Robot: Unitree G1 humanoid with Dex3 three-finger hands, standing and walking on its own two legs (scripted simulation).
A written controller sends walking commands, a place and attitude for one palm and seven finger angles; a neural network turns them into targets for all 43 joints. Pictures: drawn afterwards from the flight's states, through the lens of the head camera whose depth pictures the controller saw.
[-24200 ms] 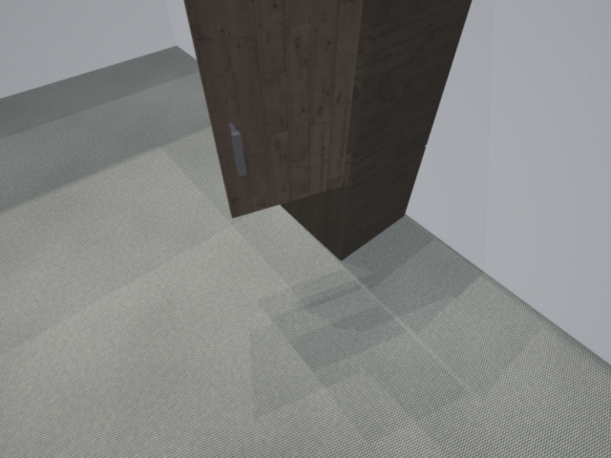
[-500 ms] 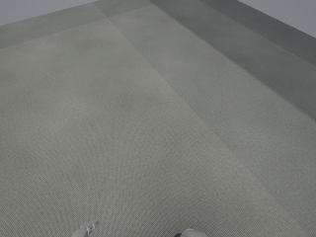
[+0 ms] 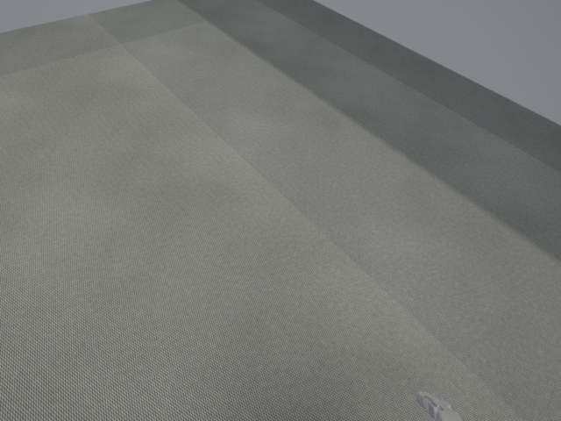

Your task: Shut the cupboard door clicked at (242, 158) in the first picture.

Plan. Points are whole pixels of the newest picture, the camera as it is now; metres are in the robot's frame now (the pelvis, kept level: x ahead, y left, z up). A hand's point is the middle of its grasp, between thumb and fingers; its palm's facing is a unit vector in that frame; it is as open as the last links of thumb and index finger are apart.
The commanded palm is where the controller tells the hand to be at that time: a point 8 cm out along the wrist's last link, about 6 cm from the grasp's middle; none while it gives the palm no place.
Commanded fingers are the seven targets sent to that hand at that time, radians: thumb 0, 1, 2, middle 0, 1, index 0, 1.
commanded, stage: turn to face it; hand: left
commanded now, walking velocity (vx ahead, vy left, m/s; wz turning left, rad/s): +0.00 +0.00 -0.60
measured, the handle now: out of the picture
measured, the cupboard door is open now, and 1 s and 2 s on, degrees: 43 43 43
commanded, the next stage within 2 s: none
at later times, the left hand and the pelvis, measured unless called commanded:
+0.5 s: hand (213, 401) +0.17 +0.12 -0.15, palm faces -0.32 -0.91 -0.28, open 7.4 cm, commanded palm none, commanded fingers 0.00 0.90 0.90 -0.20 -0.30 -0.20 -0.30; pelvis +0.00 -0.04 +0.00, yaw -20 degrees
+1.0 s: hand (221, 368) +0.22 +0.12 -0.17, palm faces -0.54 -0.82 -0.20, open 7.4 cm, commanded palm none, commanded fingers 0.00 0.90 0.90 -0.20 -0.30 -0.20 -0.30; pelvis +0.03 -0.01 +0.01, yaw -37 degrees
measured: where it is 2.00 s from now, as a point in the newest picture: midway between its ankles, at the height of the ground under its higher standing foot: outside the picture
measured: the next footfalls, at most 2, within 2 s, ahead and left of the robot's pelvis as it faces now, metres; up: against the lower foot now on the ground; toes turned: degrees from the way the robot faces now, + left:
right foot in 0.38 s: +0.00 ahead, -0.15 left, +0.00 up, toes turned -21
left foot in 0.82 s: +0.13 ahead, +0.06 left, +0.00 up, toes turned -29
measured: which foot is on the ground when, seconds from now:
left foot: down 0.00-0.38, up 0.40-0.80, down 0.82-1.00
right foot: up 0.00-0.36, down 0.38-0.82, up 0.84-1.00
